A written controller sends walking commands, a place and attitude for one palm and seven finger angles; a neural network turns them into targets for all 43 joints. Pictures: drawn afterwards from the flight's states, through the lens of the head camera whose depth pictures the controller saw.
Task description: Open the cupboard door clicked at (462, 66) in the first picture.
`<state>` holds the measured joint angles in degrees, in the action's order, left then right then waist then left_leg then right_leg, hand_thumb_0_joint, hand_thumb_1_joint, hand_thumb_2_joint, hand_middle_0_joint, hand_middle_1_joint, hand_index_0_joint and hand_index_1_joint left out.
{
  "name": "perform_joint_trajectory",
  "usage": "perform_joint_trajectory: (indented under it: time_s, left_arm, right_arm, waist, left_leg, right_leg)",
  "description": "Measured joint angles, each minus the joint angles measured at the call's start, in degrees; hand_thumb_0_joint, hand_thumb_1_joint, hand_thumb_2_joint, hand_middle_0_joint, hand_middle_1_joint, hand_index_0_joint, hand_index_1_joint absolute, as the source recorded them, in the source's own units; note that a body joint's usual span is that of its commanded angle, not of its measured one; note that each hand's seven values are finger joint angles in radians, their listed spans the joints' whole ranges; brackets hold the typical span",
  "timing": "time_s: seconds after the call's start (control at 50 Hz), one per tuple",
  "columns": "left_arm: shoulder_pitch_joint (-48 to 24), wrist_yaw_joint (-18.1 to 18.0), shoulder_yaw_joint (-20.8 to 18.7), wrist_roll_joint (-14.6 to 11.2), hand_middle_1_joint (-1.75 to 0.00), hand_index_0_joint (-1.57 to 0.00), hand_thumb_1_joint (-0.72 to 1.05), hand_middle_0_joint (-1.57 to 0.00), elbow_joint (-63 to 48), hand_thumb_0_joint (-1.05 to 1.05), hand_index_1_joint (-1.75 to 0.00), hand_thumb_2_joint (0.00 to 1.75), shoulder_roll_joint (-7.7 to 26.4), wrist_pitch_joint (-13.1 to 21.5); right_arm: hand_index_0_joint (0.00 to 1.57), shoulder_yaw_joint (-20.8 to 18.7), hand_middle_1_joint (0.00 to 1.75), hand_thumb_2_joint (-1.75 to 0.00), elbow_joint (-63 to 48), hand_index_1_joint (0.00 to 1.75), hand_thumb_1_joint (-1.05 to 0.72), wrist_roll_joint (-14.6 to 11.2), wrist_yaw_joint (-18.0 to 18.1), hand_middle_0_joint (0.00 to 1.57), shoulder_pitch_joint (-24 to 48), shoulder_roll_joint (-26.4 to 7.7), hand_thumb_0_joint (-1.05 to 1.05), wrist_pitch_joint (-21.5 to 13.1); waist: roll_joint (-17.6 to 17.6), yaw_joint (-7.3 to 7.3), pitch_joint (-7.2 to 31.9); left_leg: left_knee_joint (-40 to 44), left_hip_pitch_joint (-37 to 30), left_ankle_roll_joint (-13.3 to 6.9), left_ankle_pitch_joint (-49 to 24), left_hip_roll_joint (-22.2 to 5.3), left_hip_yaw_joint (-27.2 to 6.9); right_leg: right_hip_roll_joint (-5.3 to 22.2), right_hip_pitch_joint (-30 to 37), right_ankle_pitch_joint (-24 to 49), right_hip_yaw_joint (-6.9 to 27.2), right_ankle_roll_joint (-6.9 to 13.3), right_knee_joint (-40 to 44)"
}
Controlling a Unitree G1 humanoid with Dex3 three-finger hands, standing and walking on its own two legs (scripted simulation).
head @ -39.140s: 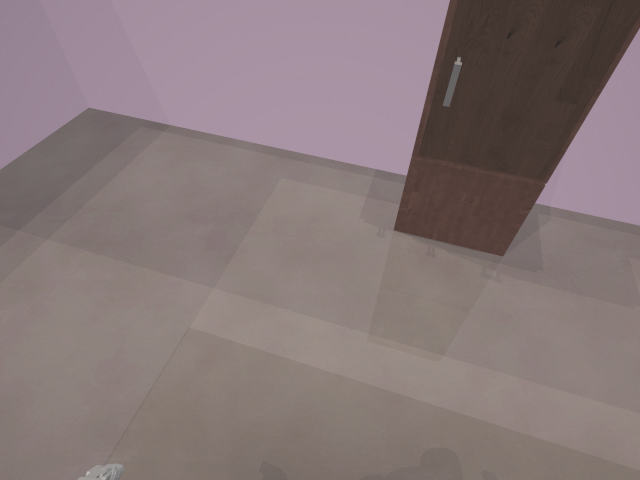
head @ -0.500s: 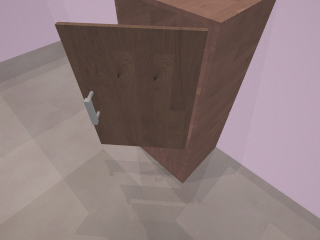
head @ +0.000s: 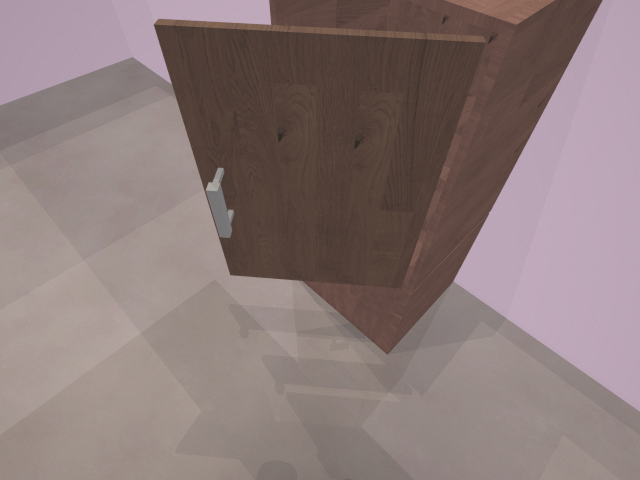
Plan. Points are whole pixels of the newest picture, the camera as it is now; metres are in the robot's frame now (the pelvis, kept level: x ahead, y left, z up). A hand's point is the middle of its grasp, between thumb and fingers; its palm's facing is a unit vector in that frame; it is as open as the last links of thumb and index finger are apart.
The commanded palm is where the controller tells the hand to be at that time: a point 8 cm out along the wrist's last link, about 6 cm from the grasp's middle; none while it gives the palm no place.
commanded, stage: shuffle to correct the standing spot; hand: left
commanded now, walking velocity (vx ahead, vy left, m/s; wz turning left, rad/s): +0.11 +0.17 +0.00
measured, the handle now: (222, 203) +0.56 +0.23 -0.05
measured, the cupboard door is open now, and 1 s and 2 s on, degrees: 40 40 40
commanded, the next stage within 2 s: come to a stop and stand still in 0.04 s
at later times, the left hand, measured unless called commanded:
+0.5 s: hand out of the picture +0.03 +0.24 -0.19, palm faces +0.09 -0.97 -0.21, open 7.4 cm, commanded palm none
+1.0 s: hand out of the picture +0.05 +0.23 -0.17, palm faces +0.06 -0.98 -0.17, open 7.4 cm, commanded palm none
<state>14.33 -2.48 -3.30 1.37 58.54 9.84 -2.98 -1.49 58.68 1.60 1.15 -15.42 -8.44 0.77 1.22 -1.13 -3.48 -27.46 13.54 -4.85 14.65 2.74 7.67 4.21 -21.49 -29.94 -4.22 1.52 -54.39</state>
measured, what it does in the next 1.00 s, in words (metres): steps on the spot: right foot, then left foot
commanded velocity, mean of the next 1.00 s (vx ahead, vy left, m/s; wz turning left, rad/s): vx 0.01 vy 0.02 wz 0.00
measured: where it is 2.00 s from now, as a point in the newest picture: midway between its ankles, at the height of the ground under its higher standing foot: outside the picture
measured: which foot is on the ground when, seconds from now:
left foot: down 0.00-0.12, up 0.14-0.34, down 0.36-1.00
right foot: up 0.00-0.10, down 0.12-1.00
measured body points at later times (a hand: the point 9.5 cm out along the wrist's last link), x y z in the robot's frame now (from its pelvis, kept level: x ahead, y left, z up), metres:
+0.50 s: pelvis +0.03 +0.05 -0.01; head +0.06 +0.07 +0.44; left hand +0.03 +0.30 -0.17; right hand +0.08 -0.17 -0.15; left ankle +0.06 +0.18 -0.73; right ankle -0.01 -0.07 -0.72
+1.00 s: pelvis +0.05 +0.06 +0.01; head +0.06 +0.07 +0.46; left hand +0.04 +0.28 -0.16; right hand +0.05 -0.16 -0.15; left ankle +0.06 +0.18 -0.73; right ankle +0.01 -0.05 -0.73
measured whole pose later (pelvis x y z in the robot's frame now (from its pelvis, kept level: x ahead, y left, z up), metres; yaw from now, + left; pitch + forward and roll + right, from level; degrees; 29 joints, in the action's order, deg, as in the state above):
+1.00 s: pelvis +0.05 +0.06 +0.01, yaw +1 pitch -1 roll +0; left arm 15.4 -2.0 -0.4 0.5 64.5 8.8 0.4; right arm -0.3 67.1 0.6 1.4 -14.5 -7.6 -0.8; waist 1.9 -0.7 -2.5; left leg -22.2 10.2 -0.1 10.9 -0.9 4.0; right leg 1.5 -6.3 -15.7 -3.3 0.0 -23.0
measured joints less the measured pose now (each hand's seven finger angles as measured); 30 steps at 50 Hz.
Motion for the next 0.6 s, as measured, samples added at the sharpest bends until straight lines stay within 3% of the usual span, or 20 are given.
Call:
perform_joint_trajectory:
  time_s: [0.06,0.12,0.18,0.24,0.28,0.36,0.38,0.48,0.52,0.56,0.6]
  left_arm:
    - [-0.9,0.0,0.3,0.0,-0.30,-0.20,0.91,-0.20,-1.3,0.01,-0.30,0.90,-0.9,0.5]
    - [-0.9,0.0,0.7,0.1,-0.30,-0.20,0.91,-0.20,-2.4,0.00,-0.30,0.90,-1.4,1.9]
    - [-0.6,-0.2,0.7,0.1,-0.30,-0.20,0.92,-0.20,-2.2,0.00,-0.30,0.90,-2.2,3.3]
    - [1.0,-0.2,0.7,0.2,-0.30,-0.20,0.92,-0.20,-1.9,0.00,-0.30,0.90,-1.9,3.8]
    - [1.9,0.1,0.6,0.3,-0.30,-0.20,0.92,-0.20,-1.3,0.00,-0.30,0.90,-1.2,3.5]
    - [3.3,0.7,0.5,0.1,-0.30,-0.20,0.91,-0.20,-0.2,0.00,-0.30,0.90,-0.1,2.3]
    - [3.5,0.8,0.4,-0.1,-0.30,-0.20,0.91,-0.20,0.1,0.00,-0.30,0.90,0.0,1.8]
    - [1.1,0.6,-0.1,-0.5,-0.30,-0.20,0.91,-0.20,1.5,0.01,-0.30,0.90,1.6,0.6]
    - [0.3,0.7,0.2,-0.7,-0.30,-0.20,0.91,-0.20,1.6,0.01,-0.30,0.90,1.5,1.1]
    - [0.2,0.8,0.7,-0.6,-0.30,-0.20,0.91,-0.20,1.5,0.01,-0.30,0.90,1.3,2.2]
    - [-0.1,0.8,1.3,-0.6,-0.30,-0.20,0.91,-0.20,2.3,0.00,-0.30,0.90,0.6,2.9]
  right_arm:
    - [0.20,0.1,0.29,-0.90,0.0,0.30,-0.92,0.0,-0.1,0.20,-0.6,-0.3,0.01,0.1]
    - [0.20,0.1,0.29,-0.90,0.0,0.30,-0.92,-0.4,-0.5,0.20,-1.7,-0.4,0.01,0.1]
    - [0.20,-0.4,0.29,-0.90,0.8,0.30,-0.92,-0.2,-1.1,0.20,-1.3,-1.1,0.01,1.4]
    - [0.20,-0.8,0.29,-0.90,0.8,0.30,-0.91,-0.3,-1.5,0.20,-0.1,-1.4,0.01,1.7]
    - [0.20,-1.0,0.29,-0.90,0.3,0.30,-0.91,-0.6,-1.7,0.20,0.8,-1.2,0.01,1.3]
    - [0.19,-0.8,0.29,-0.90,-0.9,0.30,-0.91,-0.8,-1.6,0.19,1.8,-1.3,0.00,-0.5]
    - [0.19,-0.9,0.29,-0.90,-1.0,0.30,-0.91,-0.7,-1.4,0.19,1.8,-1.5,0.00,-1.1]
    - [0.19,-0.3,0.29,-0.90,0.5,0.30,-0.91,-0.3,0.1,0.20,3.1,0.5,0.00,-1.7]
    - [0.20,-0.2,0.29,-0.90,1.1,0.30,-0.92,-0.3,0.3,0.20,3.4,0.3,0.00,-1.6]
    - [0.20,0.0,0.29,-0.90,1.9,0.30,-0.93,-0.7,0.2,0.20,3.5,0.2,0.00,-1.4]
    - [0.20,-0.1,0.29,-0.90,2.9,0.30,-0.93,-1.0,0.2,0.20,3.8,-0.2,0.00,-1.1]
  waist:
    - [-1.0,0.31,0.2]
    - [-0.9,0.09,0.9]
    - [-2.4,-0.03,0.6]
    - [-1.8,-0.16,0.3]
    - [-0.5,-0.17,0.2]
    - [0.8,-0.53,-0.1]
    - [0.5,-0.29,0.1]
    - [3.0,-0.54,-1.0]
    - [2.5,-0.55,-1.0]
    - [2.5,-0.74,-0.5]
    - [1.1,-0.43,-0.3]
  left_leg:
    - [0.6,0.1,-0.3,-0.3,0.5,0.1]
    - [-2.6,1.6,0.1,1.6,1.4,0.6]
    - [-15.2,6.1,3.4,9.8,0.5,-1.7]
    - [-23.8,10.1,5.2,9.7,-1.5,-3.2]
    - [-20.9,10.1,5.8,7.8,-3.1,-3.5]
    - [-6.0,4.9,6.3,-2.4,-5.5,-3.9]
    - [-5.0,4.3,6.1,-0.9,-5.7,-4.1]
    - [-5.5,3.9,4.6,0.2,-3.6,-3.3]
    - [-3.7,3.1,4.3,-0.8,-3.2,-3.4]
    - [-3.1,2.7,4.3,-1.0,-2.5,-3.1]
    - [-2.2,1.4,4.5,-1.1,-2.7,-3.6]
  right_leg:
    - [-0.2,1.9,1.6,-0.9,-0.1,7.2]
    - [0.2,6.6,8.7,-0.8,0.6,20.2]
    - [0.1,7.5,9.1,-1.7,-0.6,19.7]
    - [0.5,9.8,10.2,-1.7,-1.7,22.6]
    - [1.2,10.8,10.7,-1.2,-2.3,23.9]
    - [1.8,10.1,8.7,-0.2,-4.0,20.9]
    - [1.7,9.4,7.3,-0.3,-4.3,18.8]
    - [0.4,5.4,-0.4,1.9,-1.7,9.1]
    - [-0.6,6.0,2.0,1.3,-1.4,12.6]
    - [-0.9,8.0,10.4,1.6,-1.3,20.2]
    - [-1.2,9.5,12.2,1.2,-1.4,21.7]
